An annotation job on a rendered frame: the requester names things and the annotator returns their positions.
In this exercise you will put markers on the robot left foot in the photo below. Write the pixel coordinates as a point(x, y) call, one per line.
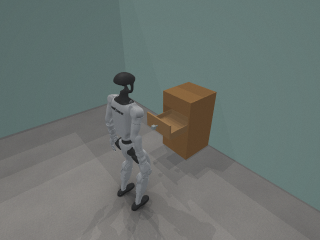
point(129, 187)

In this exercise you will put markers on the cabinet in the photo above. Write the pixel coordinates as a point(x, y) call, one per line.
point(197, 103)

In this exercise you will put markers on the robot left hand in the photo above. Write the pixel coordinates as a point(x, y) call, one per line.
point(112, 141)

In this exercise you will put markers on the left robot forearm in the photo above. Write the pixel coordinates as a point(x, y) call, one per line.
point(111, 130)

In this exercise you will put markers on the left robot upper arm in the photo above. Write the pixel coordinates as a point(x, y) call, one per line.
point(109, 115)

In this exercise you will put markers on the right robot forearm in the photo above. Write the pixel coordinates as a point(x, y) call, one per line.
point(137, 146)

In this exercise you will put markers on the robot right foot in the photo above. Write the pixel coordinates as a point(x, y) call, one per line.
point(144, 200)

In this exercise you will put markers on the robot foot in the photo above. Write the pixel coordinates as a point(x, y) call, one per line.
point(144, 200)
point(129, 187)

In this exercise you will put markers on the handle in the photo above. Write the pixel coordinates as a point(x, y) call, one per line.
point(153, 127)

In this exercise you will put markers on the right robot upper arm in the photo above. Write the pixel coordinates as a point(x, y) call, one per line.
point(137, 114)

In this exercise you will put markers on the robot right hand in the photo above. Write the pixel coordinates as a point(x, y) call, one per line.
point(145, 168)

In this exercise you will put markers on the drawer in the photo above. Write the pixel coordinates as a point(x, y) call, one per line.
point(171, 123)

